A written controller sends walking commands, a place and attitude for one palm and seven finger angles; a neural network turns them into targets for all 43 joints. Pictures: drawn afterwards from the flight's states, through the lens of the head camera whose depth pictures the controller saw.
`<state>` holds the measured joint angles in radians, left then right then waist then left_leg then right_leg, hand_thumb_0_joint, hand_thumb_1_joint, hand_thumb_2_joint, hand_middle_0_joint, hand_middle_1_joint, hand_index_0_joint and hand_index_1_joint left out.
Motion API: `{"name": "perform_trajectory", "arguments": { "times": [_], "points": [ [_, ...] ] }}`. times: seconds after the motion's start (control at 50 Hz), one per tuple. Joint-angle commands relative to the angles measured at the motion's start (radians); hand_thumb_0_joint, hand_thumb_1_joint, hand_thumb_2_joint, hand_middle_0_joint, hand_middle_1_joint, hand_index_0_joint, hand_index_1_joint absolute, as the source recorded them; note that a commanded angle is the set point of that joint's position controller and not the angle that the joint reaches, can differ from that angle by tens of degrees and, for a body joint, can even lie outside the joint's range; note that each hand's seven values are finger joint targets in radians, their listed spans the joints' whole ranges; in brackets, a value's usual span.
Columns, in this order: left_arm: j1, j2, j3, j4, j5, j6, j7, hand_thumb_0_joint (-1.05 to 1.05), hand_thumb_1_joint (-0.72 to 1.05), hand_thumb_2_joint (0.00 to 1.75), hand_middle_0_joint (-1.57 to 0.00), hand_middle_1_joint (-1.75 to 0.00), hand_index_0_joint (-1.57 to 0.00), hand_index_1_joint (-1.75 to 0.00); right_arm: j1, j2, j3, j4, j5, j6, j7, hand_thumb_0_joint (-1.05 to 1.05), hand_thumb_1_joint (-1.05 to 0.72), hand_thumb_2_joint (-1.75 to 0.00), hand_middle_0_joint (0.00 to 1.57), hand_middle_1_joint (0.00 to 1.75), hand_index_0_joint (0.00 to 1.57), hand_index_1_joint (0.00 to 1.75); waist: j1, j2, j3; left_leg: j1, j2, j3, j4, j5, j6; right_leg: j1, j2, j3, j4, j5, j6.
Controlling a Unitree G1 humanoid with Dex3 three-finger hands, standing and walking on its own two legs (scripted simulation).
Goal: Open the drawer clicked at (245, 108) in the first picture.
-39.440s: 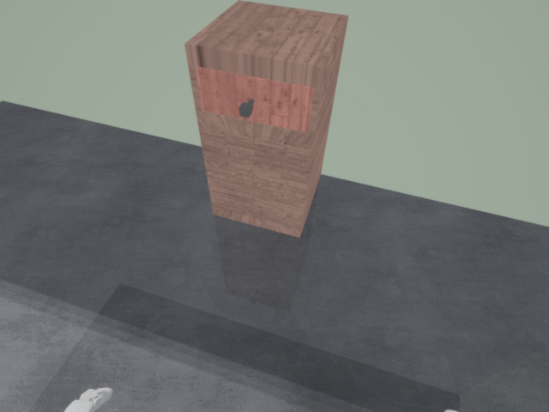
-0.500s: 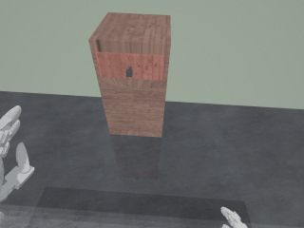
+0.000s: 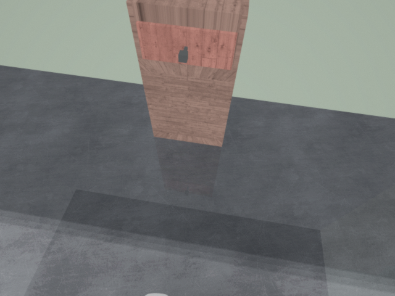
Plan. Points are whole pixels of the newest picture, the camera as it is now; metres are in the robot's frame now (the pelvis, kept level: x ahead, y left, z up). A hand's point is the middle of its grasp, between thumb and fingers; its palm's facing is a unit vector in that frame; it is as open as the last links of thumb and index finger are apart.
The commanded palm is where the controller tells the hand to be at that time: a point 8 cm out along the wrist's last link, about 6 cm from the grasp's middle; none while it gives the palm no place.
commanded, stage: let the arm hang, fingers relaxed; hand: left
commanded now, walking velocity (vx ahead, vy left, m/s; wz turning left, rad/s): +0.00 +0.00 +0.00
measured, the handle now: (184, 53) +0.94 +0.11 -0.10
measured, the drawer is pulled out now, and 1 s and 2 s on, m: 0.01 0.01 0.01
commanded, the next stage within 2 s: look to check the result in 0.62 s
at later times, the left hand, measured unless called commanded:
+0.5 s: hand out of the picture +0.07 +0.25 -0.14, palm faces -0.05 -0.95 -0.31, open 7.3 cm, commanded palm none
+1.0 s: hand out of the picture +0.09 +0.25 -0.14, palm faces -0.07 -0.94 -0.33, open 7.3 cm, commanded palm none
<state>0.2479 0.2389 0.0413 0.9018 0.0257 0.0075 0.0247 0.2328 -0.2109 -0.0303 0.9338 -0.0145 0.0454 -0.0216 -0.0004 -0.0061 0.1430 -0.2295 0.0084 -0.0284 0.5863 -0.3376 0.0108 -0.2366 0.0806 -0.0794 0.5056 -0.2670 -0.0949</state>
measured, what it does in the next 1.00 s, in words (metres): stands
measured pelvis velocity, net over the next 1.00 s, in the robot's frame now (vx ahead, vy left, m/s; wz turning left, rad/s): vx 0.00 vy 0.01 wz -0.04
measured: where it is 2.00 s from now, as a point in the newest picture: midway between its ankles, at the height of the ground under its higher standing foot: outside the picture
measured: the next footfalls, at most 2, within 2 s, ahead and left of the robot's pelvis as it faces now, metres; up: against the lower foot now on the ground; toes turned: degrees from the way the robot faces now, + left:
none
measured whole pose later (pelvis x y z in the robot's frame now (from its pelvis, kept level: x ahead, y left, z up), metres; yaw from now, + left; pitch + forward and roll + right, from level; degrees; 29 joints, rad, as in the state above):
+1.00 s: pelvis +0.00 +0.01 +0.02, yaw -2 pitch -1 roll +0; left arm 0.09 0.30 0.01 1.11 0.01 -0.01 0.01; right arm 0.13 -0.32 -0.01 1.10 -0.02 0.01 -0.01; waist -0.02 0.02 0.08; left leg -0.08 -0.01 0.02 0.31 -0.21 0.01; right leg -0.14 0.06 -0.02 0.32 -0.16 -0.07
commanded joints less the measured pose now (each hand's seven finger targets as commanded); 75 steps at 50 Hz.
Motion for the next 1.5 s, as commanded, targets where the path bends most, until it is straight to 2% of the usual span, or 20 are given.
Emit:
{"name": "perform_trajectory", "arguments": {
  "times": [0.0,0.02,0.04,0.06,0.12,0.2,0.3,0.38,0.5,0.54,0.84,0.92,1.28,1.3,1.34,1.36,1.38,1.42,1.44,1.48],
  "points": [
    [-0.038,0.135,0.026,-0.017,-0.017,-0.032,0.013,0.00,0.90,0.90,-0.20,-0.30,-0.20,-0.30,0.030,-0.159,-0.026,-0.027,-0.002,-0.044,-0.022,0.00,-0.90,-0.90,0.20,0.30,0.20,0.30,-0.009,0.044,-0.253,0.145,0.118,-0.081,-0.139,0.434,0.049,0.138,-0.170,0.174,-0.089,0.472,0.058],
    [-0.056,0.142,0.022,-0.006,-0.012,-0.029,0.013,0.00,0.90,0.90,-0.20,-0.30,-0.20,-0.30,0.008,-0.176,-0.024,-0.021,-0.004,-0.038,-0.021,0.00,-0.90,-0.90,0.20,0.30,0.20,0.30,-0.008,0.033,-0.210,0.110,0.123,-0.068,-0.143,0.351,0.049,0.122,-0.163,0.175,-0.145,0.366,0.072],
    [-0.067,0.156,0.026,0.016,-0.010,-0.025,0.010,0.00,0.90,0.90,-0.20,-0.30,-0.20,-0.30,-0.009,-0.160,-0.022,-0.012,-0.001,-0.038,-0.020,0.00,-0.90,-0.90,0.20,0.30,0.20,0.30,-0.008,0.087,-0.175,0.100,0.103,-0.058,-0.152,0.340,0.039,0.113,-0.171,0.187,-0.147,0.367,0.069],
    [-0.079,0.167,0.021,0.034,-0.013,-0.022,0.007,0.00,0.90,0.90,-0.20,-0.30,-0.20,-0.30,-0.006,-0.155,-0.017,0.001,-0.001,-0.036,-0.019,0.00,-0.90,-0.90,0.20,0.30,0.20,0.30,-0.014,0.099,-0.168,0.094,0.108,-0.066,-0.187,0.299,0.038,0.124,-0.171,0.180,-0.153,0.319,0.057],
    [-0.097,0.172,0.012,0.076,-0.014,-0.019,-0.002,0.00,0.90,0.90,-0.20,-0.30,-0.20,-0.30,-0.031,-0.184,-0.012,0.022,-0.005,-0.038,-0.012,0.00,-0.90,-0.90,0.20,0.30,0.20,0.30,-0.005,0.062,-0.107,0.039,0.111,-0.090,-0.266,0.147,0.041,0.120,-0.158,0.187,-0.207,0.130,0.045],
    [-0.121,0.193,0.009,0.109,-0.012,-0.022,-0.008,0.00,0.90,0.90,-0.20,-0.30,-0.20,-0.30,-0.042,-0.213,-0.012,0.050,-0.009,-0.042,-0.003,0.00,-0.90,-0.90,0.20,0.30,0.20,0.30,-0.007,0.021,-0.091,0.041,0.097,-0.090,-0.306,0.060,0.038,0.098,-0.161,0.207,-0.251,-0.005,0.041],
    [-0.139,0.207,0.008,0.131,-0.012,-0.028,-0.010,0.00,0.90,0.90,-0.20,-0.30,-0.20,-0.30,-0.053,-0.233,-0.009,0.072,-0.009,-0.053,0.000,0.00,-0.90,-0.90,0.20,0.30,0.20,0.30,-0.004,0.017,-0.099,0.052,0.099,-0.094,-0.329,0.091,0.038,0.098,-0.167,0.201,-0.240,0.033,0.039],
    [-0.151,0.217,0.009,0.140,-0.012,-0.034,-0.009,0.00,0.90,0.90,-0.20,-0.30,-0.20,-0.30,-0.059,-0.239,-0.005,0.087,-0.007,-0.061,-0.002,0.00,-0.90,-0.90,0.20,0.30,0.20,0.30,-0.003,0.019,-0.118,0.074,0.105,-0.089,-0.326,0.186,0.036,0.112,-0.172,0.198,-0.222,0.119,0.037],
    [-0.156,0.228,0.009,0.148,-0.015,-0.037,-0.007,0.00,0.90,0.90,-0.20,-0.30,-0.20,-0.30,-0.062,-0.250,-0.004,0.102,-0.004,-0.065,-0.004,0.00,-0.90,-0.90,0.20,0.30,0.20,0.30,-0.005,0.001,-0.141,0.103,0.108,-0.080,-0.324,0.255,0.033,0.129,-0.180,0.193,-0.207,0.200,0.037],
    [-0.157,0.237,0.011,0.145,-0.014,-0.039,-0.005,0.00,0.90,0.90,-0.20,-0.30,-0.20,-0.30,-0.064,-0.260,-0.006,0.103,-0.003,-0.067,-0.005,0.00,-0.90,-0.90,0.20,0.30,0.20,0.30,-0.004,0.017,-0.161,0.117,0.106,-0.077,-0.317,0.280,0.032,0.135,-0.180,0.199,-0.203,0.226,0.035],
    [-0.179,0.268,0.009,0.155,-0.015,-0.044,-0.004,0.00,0.90,0.90,-0.20,-0.30,-0.20,-0.30,-0.086,-0.286,-0.008,0.116,-0.001,-0.059,-0.002,0.00,-0.90,-0.90,0.20,0.30,0.20,0.30,-0.013,0.000,-0.156,0.144,0.106,-0.061,-0.316,0.262,0.024,0.134,-0.190,0.216,-0.231,0.253,0.037],
    [-0.185,0.269,0.008,0.159,-0.017,-0.045,-0.005,0.00,0.90,0.90,-0.20,-0.30,-0.20,-0.30,-0.094,-0.289,-0.007,0.117,-0.003,-0.058,-0.001,0.00,-0.90,-0.90,0.20,0.30,0.20,0.30,-0.015,0.012,-0.160,0.148,0.105,-0.060,-0.319,0.254,0.022,0.142,-0.193,0.221,-0.238,0.254,0.038],
    [-0.200,0.292,0.012,0.153,-0.019,-0.050,0.000,0.00,0.90,0.90,-0.20,-0.30,-0.20,-0.30,-0.110,-0.310,-0.009,0.106,-0.001,-0.056,-0.003,0.00,-0.90,-0.90,0.20,0.30,0.20,0.30,-0.016,0.002,-0.190,0.177,0.109,-0.044,-0.301,0.319,0.016,0.182,-0.202,0.220,-0.234,0.400,0.055],
    [-0.202,0.293,0.012,0.151,-0.019,-0.050,-0.001,0.00,0.90,0.90,-0.20,-0.30,-0.20,-0.30,-0.108,-0.311,-0.008,0.107,0.000,-0.055,-0.003,0.00,-0.90,-0.90,0.20,0.30,0.20,0.30,-0.017,-0.002,-0.196,0.174,0.109,-0.047,-0.305,0.310,0.015,0.189,-0.201,0.220,-0.234,0.390,0.054],
    [-0.157,0.218,-0.001,0.168,-0.019,-0.040,0.003,0.00,0.90,0.90,-0.20,-0.30,-0.20,-0.30,-0.071,-0.225,0.009,0.122,-0.005,-0.048,0.000,0.00,-0.90,-0.90,0.20,0.30,0.20,0.30,-0.015,0.004,-0.215,0.179,0.099,-0.021,-0.280,0.249,0.006,0.188,-0.197,0.225,-0.228,0.310,0.064],
    [-0.134,0.180,-0.010,0.177,-0.019,-0.029,0.002,0.00,0.90,0.90,-0.20,-0.30,-0.20,-0.30,-0.044,-0.179,0.019,0.132,-0.009,-0.040,0.003,0.00,-0.90,-0.90,0.20,0.30,0.20,0.30,-0.014,-0.004,-0.199,0.161,0.093,-0.011,-0.272,0.165,0.003,0.179,-0.193,0.227,-0.229,0.183,0.063],
    [-0.120,0.168,-0.012,0.183,-0.018,-0.022,-0.001,0.00,0.90,0.90,-0.20,-0.30,-0.20,-0.30,-0.029,-0.163,0.022,0.138,-0.014,-0.035,0.006,0.00,-0.90,-0.90,0.20,0.30,0.20,0.30,-0.009,-0.012,-0.168,0.129,0.081,-0.002,-0.263,0.084,0.003,0.160,-0.188,0.246,-0.241,0.044,0.056],
    [-0.098,0.177,-0.007,0.186,-0.014,-0.016,-0.009,0.00,0.90,0.90,-0.20,-0.30,-0.20,-0.30,-0.019,-0.156,0.023,0.141,-0.018,-0.033,0.011,0.00,-0.90,-0.90,0.20,0.30,0.20,0.30,-0.001,-0.025,-0.099,0.066,0.063,0.013,-0.240,-0.017,0.005,0.122,-0.192,0.292,-0.274,-0.154,0.033],
    [-0.077,0.181,-0.001,0.186,-0.012,-0.017,-0.011,0.00,0.90,0.90,-0.20,-0.30,-0.20,-0.30,-0.015,-0.149,0.022,0.138,-0.018,-0.036,0.012,0.00,-0.90,-0.90,0.20,0.30,0.20,0.30,0.006,-0.057,-0.086,0.045,0.054,0.023,-0.213,-0.031,0.006,0.119,-0.198,0.313,-0.285,-0.190,0.022],
    [-0.050,0.186,0.010,0.189,-0.013,-0.020,-0.013,0.00,0.90,0.90,-0.20,-0.30,-0.20,-0.30,-0.013,-0.135,0.021,0.136,-0.017,-0.041,0.010,0.00,-0.90,-0.90,0.20,0.30,0.20,0.30,0.011,-0.078,-0.046,-0.016,0.042,0.041,-0.148,-0.025,0.002,0.135,-0.226,0.358,-0.300,-0.205,-0.012]
  ]
}}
